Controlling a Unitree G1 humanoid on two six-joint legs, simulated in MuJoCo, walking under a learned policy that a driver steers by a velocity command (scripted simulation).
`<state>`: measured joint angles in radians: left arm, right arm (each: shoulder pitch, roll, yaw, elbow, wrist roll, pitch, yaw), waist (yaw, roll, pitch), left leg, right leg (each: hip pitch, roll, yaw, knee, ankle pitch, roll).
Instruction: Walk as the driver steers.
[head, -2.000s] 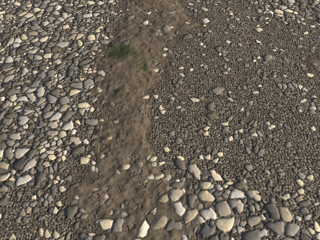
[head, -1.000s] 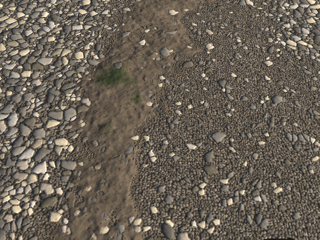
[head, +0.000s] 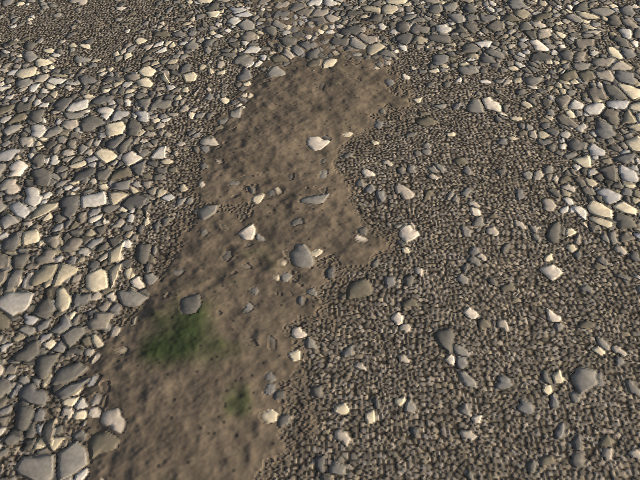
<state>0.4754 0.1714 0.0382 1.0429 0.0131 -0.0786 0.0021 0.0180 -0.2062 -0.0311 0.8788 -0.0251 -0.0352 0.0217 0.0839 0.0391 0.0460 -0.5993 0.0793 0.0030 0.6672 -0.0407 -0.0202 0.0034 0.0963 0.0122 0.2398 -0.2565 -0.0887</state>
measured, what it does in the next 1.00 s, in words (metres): walks ahead, turning right: left foot, then right foot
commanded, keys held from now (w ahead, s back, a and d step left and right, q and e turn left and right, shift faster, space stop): w+e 1.00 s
